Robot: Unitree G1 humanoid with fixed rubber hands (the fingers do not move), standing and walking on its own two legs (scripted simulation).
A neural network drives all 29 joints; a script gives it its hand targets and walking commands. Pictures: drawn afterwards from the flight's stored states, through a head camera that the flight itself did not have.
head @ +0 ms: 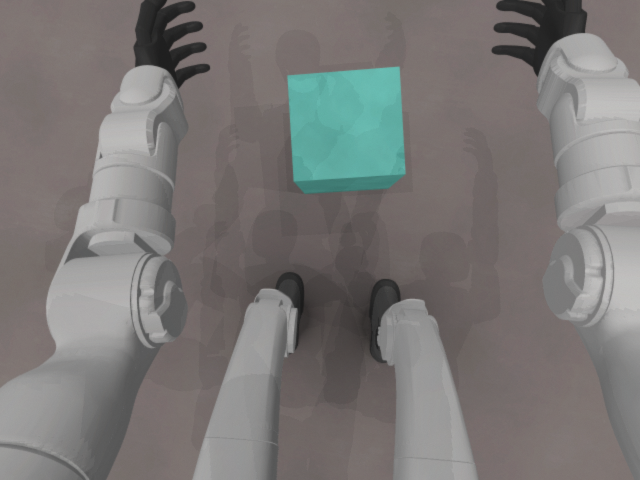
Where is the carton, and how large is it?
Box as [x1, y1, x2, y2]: [287, 67, 405, 193]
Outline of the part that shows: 399,67 287,75 293,178 295,183 304,193 387,188 405,173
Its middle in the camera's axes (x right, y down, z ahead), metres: +0.06 -0.21 +0.85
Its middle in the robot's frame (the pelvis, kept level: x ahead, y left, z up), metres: +0.55 +0.02 -0.53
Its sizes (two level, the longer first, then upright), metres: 0.210 0.200 0.250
